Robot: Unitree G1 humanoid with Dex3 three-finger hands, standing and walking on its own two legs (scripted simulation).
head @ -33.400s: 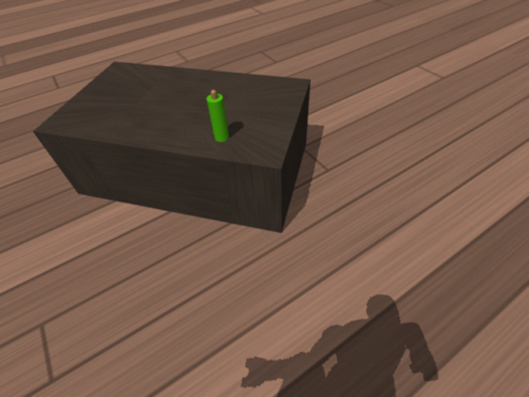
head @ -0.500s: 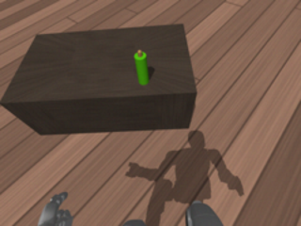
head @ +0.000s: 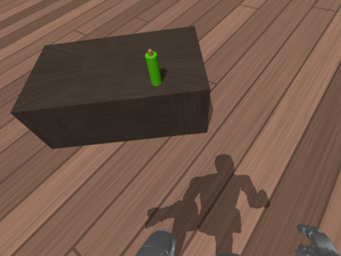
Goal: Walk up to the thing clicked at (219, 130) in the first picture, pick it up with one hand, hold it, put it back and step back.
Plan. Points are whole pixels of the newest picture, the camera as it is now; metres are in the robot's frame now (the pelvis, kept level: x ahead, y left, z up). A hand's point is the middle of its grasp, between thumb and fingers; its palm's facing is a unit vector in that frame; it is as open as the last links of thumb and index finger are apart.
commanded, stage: step back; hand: left
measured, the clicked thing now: (153, 67) +1.00 +0.19 -0.23
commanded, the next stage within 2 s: stand in 1.36 s
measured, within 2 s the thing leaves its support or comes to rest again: neither
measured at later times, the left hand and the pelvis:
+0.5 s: hand out of the picture -0.07 +0.26 -0.16, palm faces +0.04 -0.93 -0.35, open 7.4 cm; pelvis -0.12 +0.00 +0.00, yaw +2 degrees
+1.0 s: hand out of the picture -0.05 +0.28 -0.14, palm faces +0.02 -0.92 -0.39, open 7.4 cm; pelvis -0.11 +0.01 +0.00, yaw +2 degrees
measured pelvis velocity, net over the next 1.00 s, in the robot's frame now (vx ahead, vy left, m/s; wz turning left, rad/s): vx -0.11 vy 0.01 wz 0.03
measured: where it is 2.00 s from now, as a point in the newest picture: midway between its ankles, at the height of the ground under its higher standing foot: outside the picture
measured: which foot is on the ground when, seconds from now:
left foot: up 0.00-0.18, down 0.20-1.00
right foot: down 0.00-0.24, up 0.26-0.48, down 0.50-1.00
